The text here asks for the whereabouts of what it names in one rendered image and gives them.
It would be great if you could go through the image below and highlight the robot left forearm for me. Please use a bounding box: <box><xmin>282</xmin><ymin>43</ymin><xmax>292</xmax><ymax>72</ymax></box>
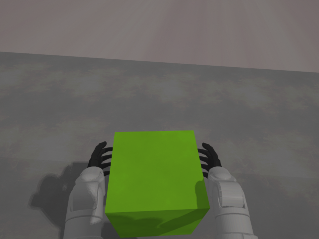
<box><xmin>63</xmin><ymin>166</ymin><xmax>106</xmax><ymax>239</ymax></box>

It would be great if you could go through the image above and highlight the robot right forearm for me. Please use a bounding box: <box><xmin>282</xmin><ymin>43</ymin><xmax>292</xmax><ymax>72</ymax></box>
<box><xmin>207</xmin><ymin>166</ymin><xmax>258</xmax><ymax>239</ymax></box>

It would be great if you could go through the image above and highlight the robot left hand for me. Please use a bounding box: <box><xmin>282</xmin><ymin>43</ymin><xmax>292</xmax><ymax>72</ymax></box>
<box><xmin>87</xmin><ymin>141</ymin><xmax>113</xmax><ymax>176</ymax></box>

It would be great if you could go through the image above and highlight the robot right hand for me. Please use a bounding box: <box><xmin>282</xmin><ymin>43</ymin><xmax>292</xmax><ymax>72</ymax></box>
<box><xmin>198</xmin><ymin>143</ymin><xmax>222</xmax><ymax>178</ymax></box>

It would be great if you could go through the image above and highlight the carton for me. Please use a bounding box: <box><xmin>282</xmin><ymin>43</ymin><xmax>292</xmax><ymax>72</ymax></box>
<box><xmin>105</xmin><ymin>130</ymin><xmax>210</xmax><ymax>238</ymax></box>

